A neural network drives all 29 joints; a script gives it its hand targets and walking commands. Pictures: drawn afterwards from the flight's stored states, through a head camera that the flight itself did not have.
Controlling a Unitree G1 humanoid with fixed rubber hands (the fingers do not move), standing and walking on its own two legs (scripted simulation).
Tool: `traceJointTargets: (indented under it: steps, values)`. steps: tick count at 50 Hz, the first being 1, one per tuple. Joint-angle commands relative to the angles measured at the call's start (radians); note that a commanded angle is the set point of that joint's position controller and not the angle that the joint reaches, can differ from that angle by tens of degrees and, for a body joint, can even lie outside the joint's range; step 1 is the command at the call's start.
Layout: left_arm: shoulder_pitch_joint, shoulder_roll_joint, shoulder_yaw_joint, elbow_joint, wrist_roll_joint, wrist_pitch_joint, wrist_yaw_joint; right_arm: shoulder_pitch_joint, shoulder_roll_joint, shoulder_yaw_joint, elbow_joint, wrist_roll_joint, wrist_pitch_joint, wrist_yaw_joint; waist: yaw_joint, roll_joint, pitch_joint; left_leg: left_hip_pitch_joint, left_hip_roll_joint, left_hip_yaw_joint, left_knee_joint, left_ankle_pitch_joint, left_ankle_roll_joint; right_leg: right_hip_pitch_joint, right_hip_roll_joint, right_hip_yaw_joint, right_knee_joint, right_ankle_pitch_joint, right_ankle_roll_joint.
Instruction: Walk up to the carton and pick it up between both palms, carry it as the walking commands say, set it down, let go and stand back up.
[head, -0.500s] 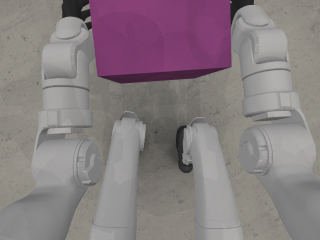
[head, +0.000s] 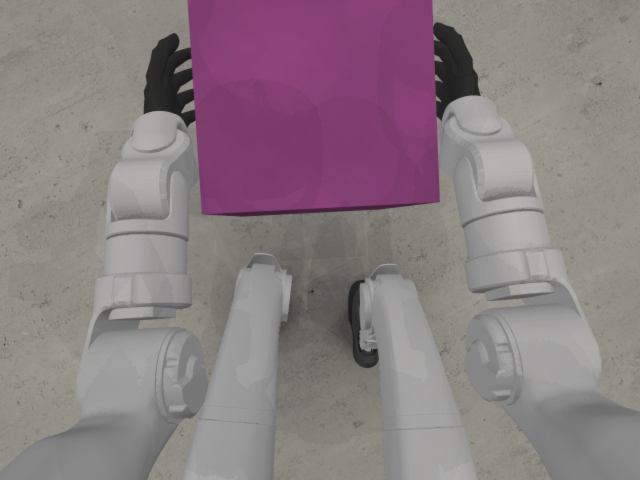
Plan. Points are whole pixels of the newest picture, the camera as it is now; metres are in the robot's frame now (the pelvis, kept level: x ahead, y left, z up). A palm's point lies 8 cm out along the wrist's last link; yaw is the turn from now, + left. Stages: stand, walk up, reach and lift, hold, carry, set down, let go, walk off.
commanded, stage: reach and lift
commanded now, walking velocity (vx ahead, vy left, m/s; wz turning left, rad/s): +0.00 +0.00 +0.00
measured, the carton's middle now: (311, 126) +0.48 +0.04 -0.13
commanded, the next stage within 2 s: none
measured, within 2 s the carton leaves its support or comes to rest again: neither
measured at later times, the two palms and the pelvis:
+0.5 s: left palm (127, 103) +0.45 +0.19 +0.01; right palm (492, 82) +0.48 -0.10 +0.02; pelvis -0.01 +0.01 +0.05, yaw +1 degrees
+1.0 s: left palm (111, 102) +0.42 +0.17 +0.08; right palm (565, 89) +0.45 -0.13 +0.08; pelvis +0.03 -0.01 +0.11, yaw +0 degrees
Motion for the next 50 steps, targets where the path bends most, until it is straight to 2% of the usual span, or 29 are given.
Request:
traceJointTargets:
  steps: [1, 2, 7, 10, 11, 12, 13, 14, 17, 18, 20, 21, 22, 25, 26, 29, 30, 31, 32, 33, 34, 35, 37, 39, 42, 43, 46, 48, 50]
  values:
    - [-0.927, -0.997, -0.593, -0.169, -0.211, -0.074, -0.290, -0.746, 1.073, 0.476, -0.149, 0.152, -0.076, 0.229, 0.002, 0.023, -2.234, 0.646, -0.108, 0.074, -0.179, 0.139, 0.014, 0.543, 0.068, 0.026, -0.261, 0.137, -0.008]
    - [-1.021, -1.054, -0.666, -0.348, -0.252, -0.081, -0.284, -0.832, 1.092, 0.513, -0.244, 0.190, -0.087, 0.244, 0.012, 0.063, -2.454, 0.818, -0.111, 0.065, -0.201, 0.169, -0.003, 0.581, 0.086, 0.001, -0.246, 0.150, -0.009]
    - [-1.067, -1.072, -0.621, -0.088, -0.245, -0.075, -0.319, -0.879, 1.096, 0.473, -0.113, 0.149, -0.081, 0.261, -0.007, 0.024, -2.119, 0.626, -0.095, 0.062, -0.244, -0.032, 0.014, 0.531, 0.050, 0.026, -0.336, -0.027, -0.020]
    - [-1.087, -1.082, -0.611, -0.178, -0.257, -0.079, -0.324, -0.859, 1.181, 0.483, -0.060, 0.152, -0.066, 0.273, 0.008, 0.008, -2.235, 0.724, -0.087, 0.049, -0.301, -0.022, 0.013, 0.623, 0.053, 0.017, -0.365, -0.012, -0.012]
    - [-1.028, -1.163, -0.657, -0.120, -0.277, -0.062, -0.328, -0.858, 1.132, 0.466, -0.164, 0.154, -0.082, 0.276, -0.055, 0.031, -2.277, 0.795, -0.083, 0.037, -0.319, -0.035, 0.008, 0.591, 0.052, -0.005, -0.378, -0.003, -0.026]
    - [-1.018, -1.160, -0.641, -0.161, -0.267, -0.063, -0.321, -0.922, 1.135, 0.492, -0.175, 0.181, -0.079, 0.279, 0.005, 0.103, -2.283, 0.842, -0.084, 0.049, -0.329, -0.021, -0.003, 0.586, 0.061, 0.003, -0.365, -0.002, -0.026]
    - [-1.117, -1.171, -0.696, -0.283, -0.321, -0.061, -0.317, -0.834, 1.146, 0.473, -0.170, 0.177, -0.069, 0.289, -0.076, 0.095, -2.423, 0.947, -0.080, 0.034, -0.341, 0.041, -0.011, 0.649, 0.056, -0.006, -0.395, 0.073, -0.036]
    - [-1.001, -1.135, -0.609, -0.128, -0.245, -0.051, -0.324, -0.826, 1.171, 0.459, -0.094, 0.161, -0.064, 0.295, -0.004, 0.054, -2.234, 0.856, -0.076, 0.032, -0.364, 0.000, 0.012, 0.590, 0.049, -0.004, -0.413, 0.008, -0.021]
    - [-0.954, -1.288, -0.670, -0.154, -0.279, -0.049, -0.331, -0.910, 1.147, 0.479, -0.238, 0.195, -0.093, 0.319, -0.026, 0.133, -2.328, 0.980, -0.086, 0.026, -0.388, -0.004, -0.002, 0.617, 0.055, -0.005, -0.404, 0.040, -0.036]
    - [-1.043, -1.265, -0.735, -0.268, -0.308, -0.052, -0.328, -0.877, 1.139, 0.486, -0.266, 0.183, -0.086, 0.331, -0.076, 0.105, -2.440, 1.064, -0.066, -0.003, -0.382, 0.101, -0.019, 0.604, 0.071, -0.022, -0.399, 0.141, -0.045]
    - [-1.007, -1.243, -0.734, -0.292, -0.298, -0.054, -0.319, -0.803, 1.152, 0.494, -0.171, 0.176, -0.071, 0.339, -0.070, 0.068, -2.414, 1.064, -0.056, -0.034, -0.402, 0.130, -0.018, 0.603, 0.067, -0.008, -0.410, 0.141, -0.042]
    - [-0.918, -1.215, -0.662, -0.138, -0.227, -0.042, -0.326, -0.790, 1.126, 0.435, -0.164, 0.140, -0.076, 0.342, -0.087, 0.066, -2.221, 0.974, -0.063, 0.003, -0.416, 0.022, -0.005, 0.559, 0.052, -0.013, -0.455, 0.049, -0.039]
    - [-0.859, -1.243, -0.635, -0.101, -0.219, -0.036, -0.338, -0.775, 1.143, 0.444, -0.167, 0.132, -0.069, 0.355, -0.044, 0.027, -2.233, 0.974, -0.071, 0.018, -0.414, 0.046, 0.000, 0.592, 0.053, -0.008, -0.465, 0.050, -0.046]
    - [-1.016, -1.252, -0.743, -0.301, -0.256, -0.059, -0.323, -0.686, 1.204, 0.429, -0.094, 0.132, -0.077, 0.367, -0.111, 0.118, -2.250, 1.038, -0.066, -0.015, -0.485, 0.021, -0.019, 0.634, 0.060, -0.008, -0.485, 0.105, -0.043]
    - [-1.021, -1.235, -0.760, -0.314, -0.273, -0.056, -0.334, -0.723, 1.178, 0.458, -0.171, 0.124, -0.075, 0.372, -0.112, 0.049, -2.320, 1.114, -0.059, -0.025, -0.497, 0.030, -0.014, 0.690, 0.060, -0.008, -0.520, 0.113, -0.037]
    - [-0.875, -1.208, -0.696, -0.203, -0.216, -0.058, -0.332, -0.629, 1.226, 0.480, -0.067, 0.128, -0.064, 0.369, -0.013, 0.050, -2.132, 1.017, -0.065, 0.015, -0.509, 0.119, -0.008, 0.692, 0.052, 0.015, -0.541, 0.140, -0.036]
    - [-0.828, -1.187, -0.684, -0.200, -0.193, -0.065, -0.326, -0.636, 1.193, 0.475, -0.130, 0.129, -0.088, 0.373, 0.001, 0.056, -2.126, 1.045, -0.069, 0.006, -0.510, 0.162, 0.002, 0.701, 0.050, 0.013, -0.537, 0.188, -0.037]
    - [-0.749, -1.229, -0.693, -0.140, -0.168, -0.057, -0.328, -0.586, 1.182, 0.443, -0.130, 0.111, -0.094, 0.365, -0.045, 0.047, -2.073, 1.047, -0.065, 0.000, -0.546, 0.159, 0.004, 0.713, 0.053, 0.004, -0.573, 0.201, -0.033]
    - [-0.743, -1.251, -0.690, -0.165, -0.181, -0.070, -0.336, -0.634, 1.197, 0.484, -0.196, 0.135, -0.104, 0.363, 0.012, 0.063, -2.133, 1.045, -0.085, 0.033, -0.523, 0.229, 0.003, 0.763, 0.046, 0.026, -0.567, 0.248, -0.034]
    - [-0.745, -1.248, -0.732, -0.258, -0.215, -0.076, -0.340, -0.616, 1.230, 0.572, -0.232, 0.162, -0.095, 0.358, 0.000, -0.014, -2.279, 1.105, -0.086, 0.010, -0.527, 0.262, 0.015, 0.873, 0.051, 0.020, -0.580, 0.271, -0.016]
    - [-0.644, -1.208, -0.641, -0.104, -0.149, -0.062, -0.344, -0.644, 1.132, 0.506, -0.216, 0.120, -0.102, 0.362, 0.008, 0.021, -2.054, 1.043, -0.080, 0.016, -0.519, 0.219, 0.014, 0.728, 0.043, 0.030, -0.588, 0.210, -0.031]
    - [-0.667, -1.251, -0.702, -0.226, -0.187, -0.069, -0.334, -0.676, 1.179, 0.593, -0.330, 0.146, -0.108, 0.362, 0.038, 0.007, -2.276, 1.168, -0.086, -0.006, -0.536, 0.316, 0.013, 0.871, 0.055, 0.031, -0.579, 0.292, -0.030]
    - [-0.634, -1.224, -0.708, -0.242, -0.163, -0.075, -0.343, -0.516, 1.193, 0.533, -0.222, 0.108, -0.093, 0.358, -0.015, 0.041, -2.152, 1.112, -0.083, 0.008, -0.546, 0.338, -0.003, 0.860, 0.054, 0.031, -0.616, 0.354, -0.034]
    - [-0.679, -1.210, -0.766, -0.356, -0.208, -0.088, -0.336, -0.525, 1.204, 0.606, -0.298, 0.153, -0.089, 0.346, -0.015, -0.024, -2.282, 1.224, -0.082, -0.006, -0.552, 0.399, 0.012, 0.945, 0.059, 0.027, -0.621, 0.384, -0.020]
    - [-0.672, -1.176, -0.786, -0.404, -0.186, -0.089, -0.336, -0.458, 1.208, 0.600, -0.302, 0.142, -0.098, 0.341, -0.015, 0.046, -2.210, 1.181, -0.085, 0.001, -0.573, 0.381, -0.001, 0.979, 0.052, 0.044, -0.646, 0.406, -0.028]
    - [-0.616, -1.147, -0.723, -0.312, -0.170, -0.083, -0.330, -0.458, 1.212, 0.597, -0.265, 0.148, -0.088, 0.333, 0.053, 0.001, -2.123, 1.152, -0.095, 0.011, -0.596, 0.406, 0.015, 0.971, 0.056, 0.052, -0.644, 0.404, -0.019]
    - [-0.583, -1.135, -0.705, -0.247, -0.139, -0.081, -0.341, -0.357, 1.198, 0.528, -0.139, 0.090, -0.077, 0.329, 0.008, -0.005, -1.912, 1.082, -0.075, 0.010, -0.642, 0.279, 0.022, 0.946, 0.036, 0.052, -0.705, 0.310, -0.021]
    - [-0.548, -1.116, -0.728, -0.294, -0.157, -0.093, -0.347, -0.497, 1.205, 0.643, -0.318, 0.157, -0.106, 0.320, 0.053, 0.013, -2.030, 1.108, -0.086, 0.014, -0.628, 0.301, 0.033, 1.050, 0.019, 0.080, -0.710, 0.344, -0.014]
    - [-0.553, -1.151, -0.762, -0.355, -0.197, -0.086, -0.349, -0.457, 1.210, 0.661, -0.367, 0.180, -0.093, 0.304, 0.022, 0.014, -2.081, 1.182, -0.089, 0.012, -0.653, 0.384, 0.036, 1.120, 0.022, 0.069, -0.708, 0.472, -0.006]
